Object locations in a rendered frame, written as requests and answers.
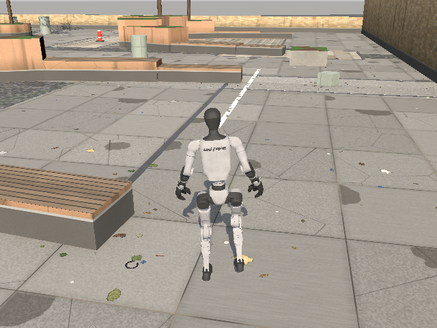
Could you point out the left robot hand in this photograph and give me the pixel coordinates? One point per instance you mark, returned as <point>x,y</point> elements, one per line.
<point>179,191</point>

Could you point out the robot right shin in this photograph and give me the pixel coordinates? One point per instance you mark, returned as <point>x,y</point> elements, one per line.
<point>238,239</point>

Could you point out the robot left forearm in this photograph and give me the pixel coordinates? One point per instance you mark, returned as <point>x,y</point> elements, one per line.
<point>183,180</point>

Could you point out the robot torso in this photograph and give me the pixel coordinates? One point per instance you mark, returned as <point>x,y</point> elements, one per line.
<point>216,163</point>

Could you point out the robot right forearm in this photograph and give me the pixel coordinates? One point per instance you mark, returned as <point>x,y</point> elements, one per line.
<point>253,176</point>

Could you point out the right robot hand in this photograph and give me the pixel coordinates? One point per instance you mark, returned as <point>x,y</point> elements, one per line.
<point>254,188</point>

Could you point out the right robot upper arm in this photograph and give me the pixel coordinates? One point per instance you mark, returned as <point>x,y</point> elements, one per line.
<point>241,153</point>

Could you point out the left robot upper arm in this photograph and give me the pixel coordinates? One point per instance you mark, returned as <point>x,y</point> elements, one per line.
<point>190,157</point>

